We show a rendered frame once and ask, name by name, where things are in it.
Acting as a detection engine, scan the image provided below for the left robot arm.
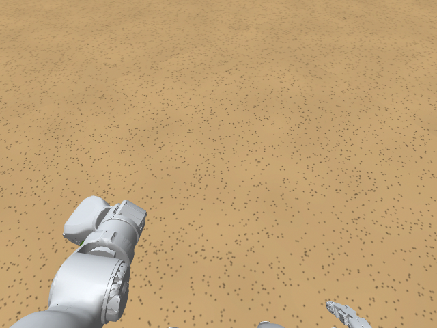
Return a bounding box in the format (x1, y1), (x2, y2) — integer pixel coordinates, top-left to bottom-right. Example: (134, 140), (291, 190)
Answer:
(9, 200), (147, 328)

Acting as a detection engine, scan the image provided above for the right robot hand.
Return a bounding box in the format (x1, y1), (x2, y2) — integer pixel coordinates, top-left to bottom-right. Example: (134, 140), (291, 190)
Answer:
(326, 301), (372, 328)

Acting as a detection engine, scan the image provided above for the left robot hand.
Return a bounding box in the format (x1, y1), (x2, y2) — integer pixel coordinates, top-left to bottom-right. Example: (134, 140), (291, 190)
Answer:
(62, 195), (110, 246)

